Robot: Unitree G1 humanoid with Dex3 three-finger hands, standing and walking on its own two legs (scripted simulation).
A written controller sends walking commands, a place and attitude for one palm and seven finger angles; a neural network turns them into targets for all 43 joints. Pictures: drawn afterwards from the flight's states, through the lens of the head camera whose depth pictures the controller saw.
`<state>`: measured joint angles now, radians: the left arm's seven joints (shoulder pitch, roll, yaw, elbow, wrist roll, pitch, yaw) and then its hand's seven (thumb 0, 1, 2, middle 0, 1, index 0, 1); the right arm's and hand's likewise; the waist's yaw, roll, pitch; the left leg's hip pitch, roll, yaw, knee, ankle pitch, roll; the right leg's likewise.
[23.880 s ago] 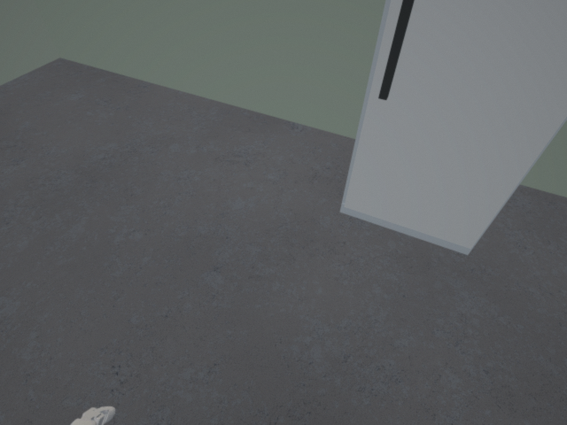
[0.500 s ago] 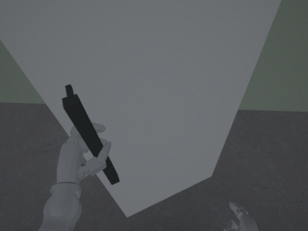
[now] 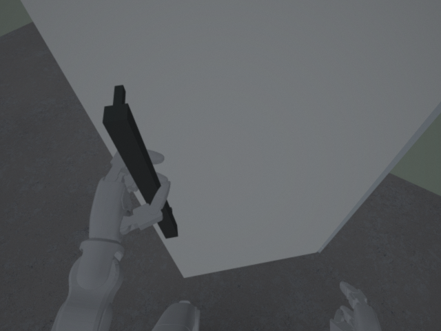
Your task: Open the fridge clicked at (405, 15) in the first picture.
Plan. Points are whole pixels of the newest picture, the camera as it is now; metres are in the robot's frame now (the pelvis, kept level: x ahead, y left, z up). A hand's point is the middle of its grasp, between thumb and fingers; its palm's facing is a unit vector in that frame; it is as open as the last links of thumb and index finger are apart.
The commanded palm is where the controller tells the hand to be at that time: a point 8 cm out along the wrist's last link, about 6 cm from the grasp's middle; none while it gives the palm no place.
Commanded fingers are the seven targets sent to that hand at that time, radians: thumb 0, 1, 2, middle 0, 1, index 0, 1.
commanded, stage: walk backward, drawing the door open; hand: left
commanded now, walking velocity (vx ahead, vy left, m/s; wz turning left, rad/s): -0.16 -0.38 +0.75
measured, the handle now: (152, 180) +0.34 +0.12 +0.10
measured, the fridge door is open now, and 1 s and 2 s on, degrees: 46 67 63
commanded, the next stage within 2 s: stop walking and hold the door back in 0.52 s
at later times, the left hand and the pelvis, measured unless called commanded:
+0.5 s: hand (197, 277) +0.18 +0.04 +0.11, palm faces +0.58 -0.77 -0.28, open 6.9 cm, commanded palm +0.12 +0.06 +0.12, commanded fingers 0.00 0.90 0.90 -0.45 -1.40 -0.45 -1.40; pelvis -0.01 -0.24 -0.01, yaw +23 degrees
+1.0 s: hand (223, 305) +0.15 +0.00 +0.12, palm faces +0.83 -0.49 -0.26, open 6.3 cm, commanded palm +0.10 +0.04 +0.11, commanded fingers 0.00 0.90 0.90 -0.45 -1.40 -0.45 -1.40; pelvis +0.02 -0.40 +0.00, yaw +39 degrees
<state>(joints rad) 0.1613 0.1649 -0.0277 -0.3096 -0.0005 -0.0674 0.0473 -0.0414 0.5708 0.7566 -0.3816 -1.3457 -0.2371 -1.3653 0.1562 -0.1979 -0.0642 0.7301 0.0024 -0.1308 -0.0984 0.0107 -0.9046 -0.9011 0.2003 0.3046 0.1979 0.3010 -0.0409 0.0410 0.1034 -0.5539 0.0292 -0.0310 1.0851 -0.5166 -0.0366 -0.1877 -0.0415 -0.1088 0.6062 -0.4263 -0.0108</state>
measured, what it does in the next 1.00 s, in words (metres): steps to the right, turning left: left foot, then right foot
